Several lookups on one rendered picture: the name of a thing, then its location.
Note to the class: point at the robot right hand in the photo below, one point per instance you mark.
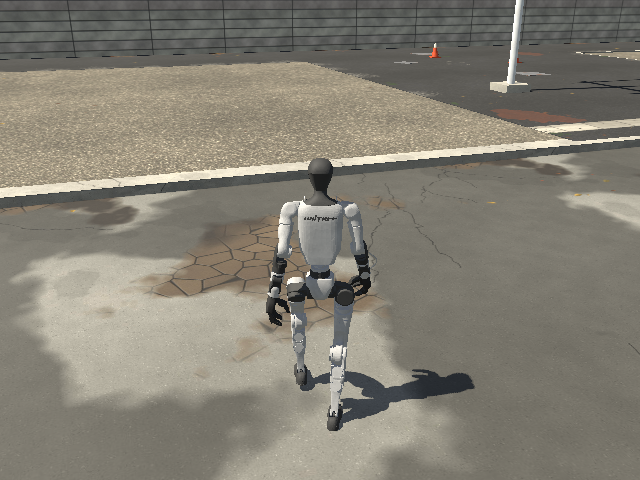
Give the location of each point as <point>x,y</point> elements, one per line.
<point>357,281</point>

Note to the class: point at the robot left hand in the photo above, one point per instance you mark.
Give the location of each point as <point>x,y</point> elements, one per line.
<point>270,309</point>

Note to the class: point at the right robot forearm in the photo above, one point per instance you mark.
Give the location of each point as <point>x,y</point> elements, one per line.
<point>363,263</point>

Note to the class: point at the robot right upper arm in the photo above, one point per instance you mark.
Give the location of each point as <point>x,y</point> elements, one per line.
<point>351,212</point>

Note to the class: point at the right robot thigh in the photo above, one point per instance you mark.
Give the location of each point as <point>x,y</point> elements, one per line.
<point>343,309</point>

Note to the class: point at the left robot foot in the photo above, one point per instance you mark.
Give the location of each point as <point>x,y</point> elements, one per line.
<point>301,378</point>

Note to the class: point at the left robot forearm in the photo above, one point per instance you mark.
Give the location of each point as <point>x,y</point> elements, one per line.
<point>277,275</point>

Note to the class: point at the robot left upper arm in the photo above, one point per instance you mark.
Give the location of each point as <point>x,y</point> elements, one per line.
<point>288,211</point>

